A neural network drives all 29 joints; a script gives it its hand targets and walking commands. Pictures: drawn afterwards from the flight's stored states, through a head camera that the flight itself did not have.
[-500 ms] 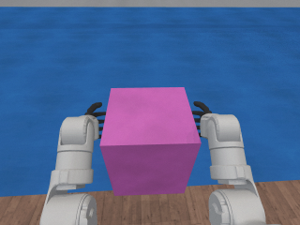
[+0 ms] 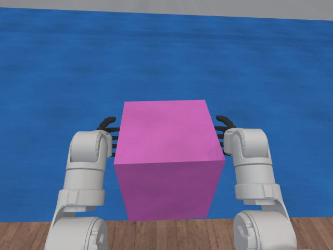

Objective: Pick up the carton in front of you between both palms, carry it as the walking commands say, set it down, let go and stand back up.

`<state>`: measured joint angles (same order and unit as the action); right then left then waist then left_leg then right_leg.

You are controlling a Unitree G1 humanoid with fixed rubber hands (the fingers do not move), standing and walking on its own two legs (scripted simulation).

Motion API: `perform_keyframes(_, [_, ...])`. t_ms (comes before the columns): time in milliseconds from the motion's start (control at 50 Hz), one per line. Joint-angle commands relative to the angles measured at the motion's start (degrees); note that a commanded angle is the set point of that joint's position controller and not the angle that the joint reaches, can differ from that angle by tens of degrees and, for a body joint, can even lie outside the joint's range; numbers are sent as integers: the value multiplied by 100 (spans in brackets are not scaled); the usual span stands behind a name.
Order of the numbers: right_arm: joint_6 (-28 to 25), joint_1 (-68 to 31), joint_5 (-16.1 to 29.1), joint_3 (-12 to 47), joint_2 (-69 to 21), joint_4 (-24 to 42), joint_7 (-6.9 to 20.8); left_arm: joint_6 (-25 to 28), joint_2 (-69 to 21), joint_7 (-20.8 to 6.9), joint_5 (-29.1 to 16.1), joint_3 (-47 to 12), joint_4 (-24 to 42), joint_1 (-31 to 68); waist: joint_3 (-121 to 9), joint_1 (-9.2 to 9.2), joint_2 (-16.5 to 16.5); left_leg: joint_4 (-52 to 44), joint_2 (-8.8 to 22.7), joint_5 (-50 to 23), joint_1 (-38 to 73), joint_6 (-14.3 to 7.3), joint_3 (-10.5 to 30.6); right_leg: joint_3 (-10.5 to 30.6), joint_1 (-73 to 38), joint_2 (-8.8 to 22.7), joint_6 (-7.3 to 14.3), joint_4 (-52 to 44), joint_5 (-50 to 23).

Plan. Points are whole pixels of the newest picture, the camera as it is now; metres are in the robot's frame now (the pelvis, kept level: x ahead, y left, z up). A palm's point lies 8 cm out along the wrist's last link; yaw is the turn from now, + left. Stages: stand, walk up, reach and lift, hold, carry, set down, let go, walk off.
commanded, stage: carry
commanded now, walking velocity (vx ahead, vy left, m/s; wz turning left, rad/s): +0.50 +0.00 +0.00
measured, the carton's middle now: (166, 161) +0.35 +0.00 +0.05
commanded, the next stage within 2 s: none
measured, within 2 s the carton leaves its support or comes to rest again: neither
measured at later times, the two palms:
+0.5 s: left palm (133, 106) +0.56 +0.11 +0.07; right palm (220, 107) +0.57 -0.19 +0.06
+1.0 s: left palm (132, 66) +0.86 +0.15 +0.06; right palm (199, 68) +0.85 -0.15 +0.06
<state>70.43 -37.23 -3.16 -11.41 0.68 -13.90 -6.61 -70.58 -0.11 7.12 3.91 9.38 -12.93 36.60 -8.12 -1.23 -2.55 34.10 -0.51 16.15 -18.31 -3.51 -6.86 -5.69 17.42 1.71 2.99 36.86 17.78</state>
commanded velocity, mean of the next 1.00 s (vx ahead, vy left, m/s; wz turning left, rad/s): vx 0.50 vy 0.00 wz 0.00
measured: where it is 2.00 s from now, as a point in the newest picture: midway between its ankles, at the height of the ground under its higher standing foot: (161, 152)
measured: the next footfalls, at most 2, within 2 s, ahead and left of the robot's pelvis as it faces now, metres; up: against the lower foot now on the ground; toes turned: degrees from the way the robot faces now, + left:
right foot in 0.38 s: +0.31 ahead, -0.11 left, -0.02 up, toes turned -4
left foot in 0.88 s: +0.61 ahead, +0.05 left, -0.04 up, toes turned +5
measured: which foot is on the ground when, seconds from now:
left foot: down 0.00-0.38, up 0.40-0.86, down 0.88-1.00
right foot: down 0.00-0.02, up 0.04-0.36, down 0.38-0.90, up 0.92-1.00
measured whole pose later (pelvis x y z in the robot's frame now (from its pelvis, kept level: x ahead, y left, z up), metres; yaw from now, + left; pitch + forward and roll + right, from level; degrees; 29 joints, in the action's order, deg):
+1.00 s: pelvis +0.51 -0.01 -0.05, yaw +0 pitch +4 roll -1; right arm 68.3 -35.3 -6.3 -11.9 -2.6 -7.2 -6.9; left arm -67.7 1.0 7.0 2.3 10.4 -10.0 36.9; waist -3.2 0.0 -0.8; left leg 33.6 -1.8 11.0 -26.5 -6.6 -7.4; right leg -1.5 22.1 -1.3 2.1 70.0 27.5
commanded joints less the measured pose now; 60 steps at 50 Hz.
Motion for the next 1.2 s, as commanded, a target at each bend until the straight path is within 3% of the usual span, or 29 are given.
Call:
perform_keyframes(0, [-212,-3787,2228,2967,-6279,469,1282,236,-6516,-1361,-2644,-3151,825,4361,-1620,265,1031,-1004,1280,8,1771,-623,1949,147,947,248,35,970,-224])
perform_keyframes(20, [-205,-3602,2156,2878,-6224,338,1272,222,-6493,-1361,-2604,-3100,694,4295,-1350,419,1696,-1184,2089,-1057,2639,-1105,3162,-89,2515,-186,-147,1584,1200])
perform_keyframes(40, [-221,-3701,2156,2900,-6240,436,1268,236,-6504,-1368,-2577,-3102,647,4360,-1140,546,1541,-989,2235,-2039,3075,-1398,3423,181,3339,-113,-87,2083,1938])
perform_keyframes(60, [-249,-3856,2193,2981,-6270,623,1263,257,-6564,-1374,-2570,-3109,618,4347,-1195,616,1131,-842,2170,-2445,3283,-1405,3355,336,3622,8,-48,2398,1866])
perform_keyframes(100, [-317,-4383,2429,3297,-6401,1202,1249,289,-6633,-1353,-2589,-3128,764,4346,-1358,570,751,-885,1971,-2099,3165,-1110,2866,406,3584,154,-56,2345,1183])
perform_keyframes(140, [-359,-4750,2631,3521,-6428,1701,1219,293,-6577,-1286,-2603,-3166,1037,4431,-1343,506,878,-1027,1698,-2049,2704,-884,2262,288,3131,146,-144,1928,483])
perform_keyframes(200, [-298,-4527,2717,3657,-6479,1793,1201,229,-6440,-1196,-2505,-3168,1131,4128,-1295,509,999,-1046,1391,-2512,2213,-704,1581,146,2379,60,-185,990,-469])
perform_keyframes(280, [-263,-4156,2677,3730,-6488,1540,1277,184,-6225,-1195,-2273,-3131,1075,3763,-1291,523,1090,-702,1088,-3248,1970,-372,888,-159,1196,-211,-26,-480,-1523])
perform_keyframes(320, [-271,-4019,2623,3745,-6519,1352,1318,186,-6166,-1243,-2174,-3084,904,3580,-1573,220,924,273,892,-3729,1730,-102,445,-418,-149,-412,115,-1151,-2024])
perform_keyframes(340, [-278,-3915,2591,3749,-6523,1236,1338,204,-6122,-1273,-2125,-3044,805,3435,-1900,-25,593,1230,682,-3252,1227,56,182,-460,-1268,-349,156,-1151,-1978])
perform_keyframes(360, [-288,-3897,2562,3728,-6447,1141,1355,220,-6089,-1317,-2088,-2976,680,3232,-2204,-257,80,2370,551,-1320,75,196,218,732,-2414,619,226,-787,-1994])
perform_keyframes(380, [-265,-3805,2528,3706,-6671,900,1376,238,-5866,-1333,-1983,-2887,589,3324,-2476,-53,-1037,3529,-198,1563,-1454,357,314,3258,-3391,2036,820,-982,-2382])
perform_keyframes(400, [-278,-3854,2489,3638,-6652,860,1380,288,-5976,-1355,-2025,-2958,571,3413,-2513,-230,-1411,4239,-227,1725,-2399,243,663,3994,-3666,2115,1280,-1253,-1307])
perform_keyframes(460, [-404,-4310,2582,3808,-6907,1266,1336,449,-6476,-1471,-2432,-3301,1354,4178,-1891,-184,-383,3954,308,987,-2548,121,797,2859,-2488,1564,967,-1338,-1302])
perform_keyframes(540, [-524,-3947,2434,3861,-6881,1645,1127,534,-6700,-1498,-2828,-3695,1980,4398,-2052,-84,-317,3061,409,557,-2187,233,666,2062,-2104,1382,1000,-1409,-2167])
perform_keyframes(640, [-588,-3447,2104,3947,-6500,1892,1003,539,-6455,-1541,-2860,-3918,2134,3952,-1983,-265,-319,1998,378,-336,-2719,295,493,1612,-2741,1260,980,-1212,-3644])
perform_keyframes(780, [-356,-3196,1850,3813,-5736,1769,1040,401,-5959,-1541,-2744,-3925,1758,3555,-1385,-536,-335,-150,-12,-1751,-2107,86,-13,979,-2844,799,727,-823,-4359])
perform_keyframes(820, [-272,-3128,1794,3657,-5622,1508,1104,364,-5919,-1547,-2687,-3840,1473,3520,-1317,-370,-448,-785,-111,-1879,-1143,-104,-98,788,-2504,768,520,-492,-4677])
perform_keyframes(840, [-248,-3092,1770,3569,-5593,1350,1136,346,-5943,-1559,-2688,-3806,1333,3562,-1479,-146,-401,-1126,-231,-2081,-245,-172,-270,542,-2203,672,350,17,-4843])
perform_keyframes(860, [-239,-3035,1757,3480,-5575,1197,1171,335,-5975,-1572,-2674,-3778,1194,3642,-1781,117,-197,-1124,-116,-2239,976,-176,-259,224,-1572,502,178,830,-4216])
perform_keyframes(880, [-230,-2991,1770,3382,-5523,1078,1217,327,-6005,-1586,-2662,-3754,1068,3679,-2223,235,323,-564,917,-2699,2352,-222,940,137,-380,408,11,1910,-2020])
perform_keyframes(900, [-244,-3152,1684,3239,-5382,902,1227,269,-6246,-1591,-2695,-3713,865,3801,-2715,284,1644,-220,2413,-3450,4068,-1139,3168,310,1541,-303,-186,3273,1230])
perform_keyframes(920, [-269,-2973,1759,3220,-5552,727,1255,276,-6211,-1579,-2660,-3585,837,3813,-2663,515,1837,-838,2319,-1800,4145,-1485,4027,635,2581,-490,-165,4122,1574])
perform_keyframes(940, [-315,-3155,1905,3293,-5818,882,1307,308,-6383,-1559,-2675,-3607,888,4030,-2262,510,1464,-1038,2050,-1237,3704,-1285,3698,740,2873,-249,-74,4180,1287])
perform_keyframes(960, [-343,-3559,2122,3399,-6084,1134,1357,350,-6513,-1530,-2679,-3578,999,4197,-2024,464,894,-1119,1844,-1306,3220,-1053,3287,709,2845,-104,-62,3934,916])
perform_keyframes(980, [-369,-4008,2344,3559,-6335,1408,1391,382,-6598,-1479,-2653,-3531,1108,4277,-1853,381,698,-1195,1785,-1697,2764,-914,2919,692,2712,63,-99,3643,643])
perform_keyframes(1000, [-389,-4288,2537,3689,-6522,1632,1412,403,-6661,-1415,-2621,-3513,1213,4289,-1845,351,610,-1336,1685,-1578,2381,-819,2625,695,2417,157,-154,3361,470])
perform_keyframes(1040, [-410,-4492,2772,3833,-6673,1912,1427,437,-6698,-1283,-2529,-3505,1370,4117,-1911,331,684,-1452,1545,-1623,2142,-776,2224,555,2223,149,-237,3094,256])
perform_keyframes(1180, [-384,-4209,2908,4021,-6453,2170,1466,454,-6252,-998,-2140,-3615,1800,3720,-1792,534,846,-1282,1310,-3517,3023,-750,1484,227,3097,151,-305,1695,-708])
